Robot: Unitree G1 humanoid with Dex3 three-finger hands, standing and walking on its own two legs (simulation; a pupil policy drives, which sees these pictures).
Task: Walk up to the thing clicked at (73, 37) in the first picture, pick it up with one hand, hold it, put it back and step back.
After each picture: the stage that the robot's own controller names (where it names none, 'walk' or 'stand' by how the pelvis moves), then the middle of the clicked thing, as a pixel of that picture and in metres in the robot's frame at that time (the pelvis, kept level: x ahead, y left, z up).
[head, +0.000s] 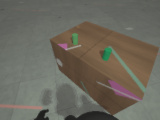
stand; (75, 39) +0.84 +0.21 -0.04
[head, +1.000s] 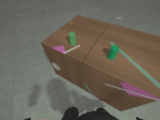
walk; (72, 39) +0.72 +0.19 -0.01
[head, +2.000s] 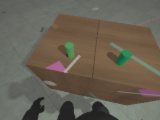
rise first; (69, 50) +0.50 +0.17 +0.01
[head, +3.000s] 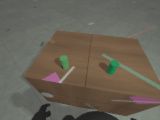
stand; (64, 62) +0.47 +0.23 -0.03
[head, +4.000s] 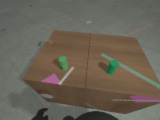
stand; (63, 63) +0.45 +0.23 -0.04
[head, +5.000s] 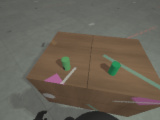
stand; (66, 63) +0.47 +0.22 -0.04
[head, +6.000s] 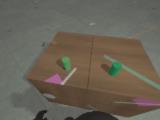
stand; (66, 64) +0.46 +0.21 -0.04
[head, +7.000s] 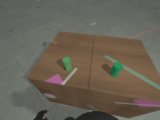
rise first; (67, 64) +0.46 +0.21 -0.04
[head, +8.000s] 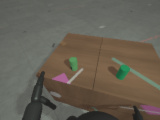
rise first; (73, 64) +0.47 +0.19 -0.03
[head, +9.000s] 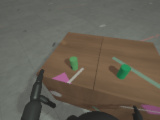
go down; (74, 63) +0.47 +0.18 -0.03
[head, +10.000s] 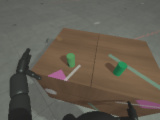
go down; (70, 60) +0.49 +0.17 -0.02
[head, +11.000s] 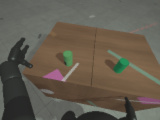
go down; (68, 58) +0.47 +0.16 +0.00
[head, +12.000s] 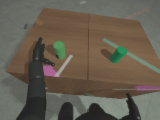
close in; (59, 50) +0.48 +0.18 +0.04
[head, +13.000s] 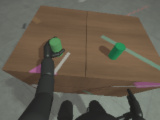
close; (56, 47) +0.49 +0.19 +0.05
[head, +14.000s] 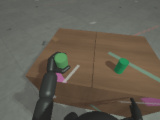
lift; (62, 63) +0.35 +0.18 +0.14
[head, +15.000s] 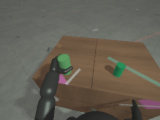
lift; (65, 64) +0.33 +0.16 +0.15
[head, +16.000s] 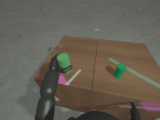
hold; (64, 63) +0.33 +0.17 +0.16
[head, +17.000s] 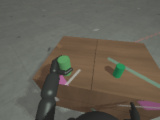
hold; (65, 66) +0.33 +0.17 +0.14
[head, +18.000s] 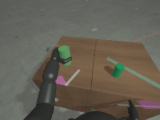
crouch; (65, 55) +0.39 +0.17 +0.17
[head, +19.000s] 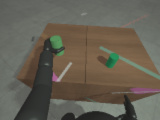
lower; (57, 46) +0.49 +0.19 +0.12
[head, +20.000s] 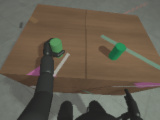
lower; (57, 48) +0.49 +0.18 +0.05
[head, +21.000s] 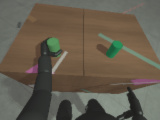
lower; (54, 48) +0.49 +0.18 +0.05
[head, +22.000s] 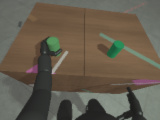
lower; (54, 47) +0.49 +0.19 +0.06
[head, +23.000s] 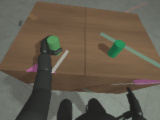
rest; (54, 46) +0.49 +0.19 +0.06
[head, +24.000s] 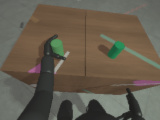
withdraw; (58, 49) +0.48 +0.17 +0.05
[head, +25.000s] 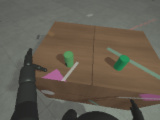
sink last; (69, 59) +0.45 +0.16 +0.02
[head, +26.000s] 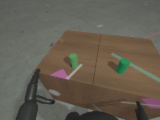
stand; (73, 61) +0.48 +0.17 +0.01
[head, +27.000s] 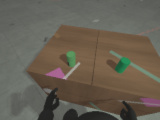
stand; (71, 59) +0.46 +0.17 +0.02
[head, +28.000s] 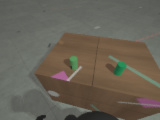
stand; (73, 63) +0.49 +0.16 -0.03
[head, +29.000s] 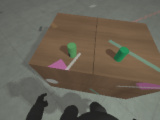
walk; (72, 50) +0.52 +0.15 -0.02
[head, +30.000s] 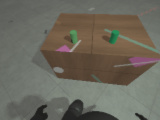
walk; (73, 37) +0.72 +0.21 -0.01
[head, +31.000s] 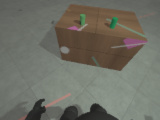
walk; (82, 20) +1.08 +0.15 -0.02
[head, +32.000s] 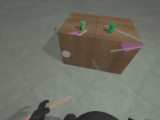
stand; (82, 26) +1.11 +0.16 -0.03
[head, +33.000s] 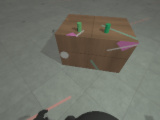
stand; (79, 27) +1.13 +0.20 -0.04
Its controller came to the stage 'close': yes
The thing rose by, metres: 0.21
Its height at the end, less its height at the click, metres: +0.00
